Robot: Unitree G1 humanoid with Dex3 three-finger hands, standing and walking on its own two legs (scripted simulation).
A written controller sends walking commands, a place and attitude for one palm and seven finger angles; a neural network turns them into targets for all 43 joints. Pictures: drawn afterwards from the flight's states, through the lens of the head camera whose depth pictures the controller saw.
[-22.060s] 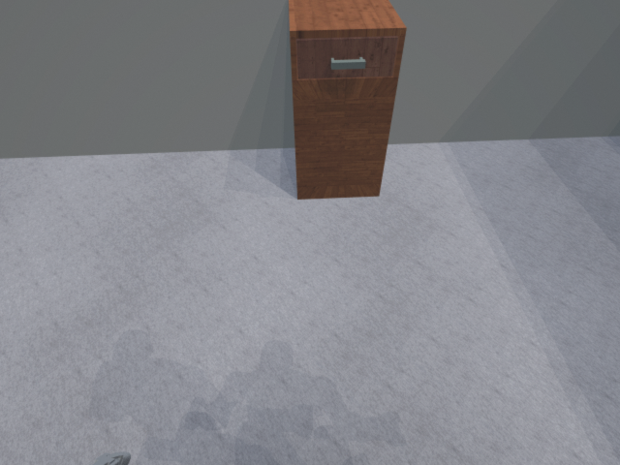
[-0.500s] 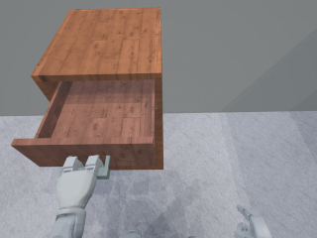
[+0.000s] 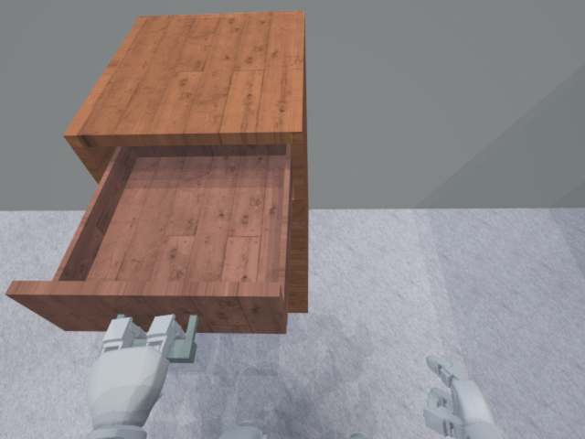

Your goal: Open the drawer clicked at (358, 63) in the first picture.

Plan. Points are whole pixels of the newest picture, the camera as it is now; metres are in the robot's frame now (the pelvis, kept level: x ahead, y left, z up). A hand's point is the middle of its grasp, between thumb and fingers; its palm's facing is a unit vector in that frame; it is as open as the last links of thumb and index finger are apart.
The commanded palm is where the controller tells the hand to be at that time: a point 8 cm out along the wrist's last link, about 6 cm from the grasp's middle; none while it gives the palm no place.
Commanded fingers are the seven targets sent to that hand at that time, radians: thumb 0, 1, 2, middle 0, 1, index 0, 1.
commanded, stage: pull the drawer open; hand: left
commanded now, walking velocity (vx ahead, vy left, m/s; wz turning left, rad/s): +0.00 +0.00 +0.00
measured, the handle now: (153, 335) +0.26 +0.22 -0.02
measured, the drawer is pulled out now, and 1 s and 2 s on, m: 0.28 0.30 0.30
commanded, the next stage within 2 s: open the thumb to release the handle in 0.28 s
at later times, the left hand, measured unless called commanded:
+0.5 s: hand (141, 399) +0.18 +0.22 -0.03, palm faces -0.01 -0.07 -1.00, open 6.1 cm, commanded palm +0.16 +0.22 +0.01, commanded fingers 0.00 0.41 0.69 -0.37 -1.30 -0.37 -1.30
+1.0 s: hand (143, 399) +0.18 +0.21 -0.03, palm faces -0.01 -0.08 -1.00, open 13.4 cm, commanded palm +0.16 +0.21 +0.02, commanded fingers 0.00 -0.50 0.30 -0.30 -1.20 -0.30 -1.20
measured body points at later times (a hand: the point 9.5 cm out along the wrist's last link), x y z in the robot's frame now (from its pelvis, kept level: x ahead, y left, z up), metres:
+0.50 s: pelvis +0.00 -0.01 -0.02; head +0.07 -0.04 +0.43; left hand +0.18 +0.22 +0.02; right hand +0.20 -0.23 -0.13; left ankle +0.00 +0.12 -0.66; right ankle -0.03 -0.09 -0.66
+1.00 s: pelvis -0.02 -0.01 -0.01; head +0.04 -0.04 +0.44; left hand +0.18 +0.21 +0.02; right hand +0.17 -0.24 -0.12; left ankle +0.00 +0.12 -0.66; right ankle -0.03 -0.09 -0.66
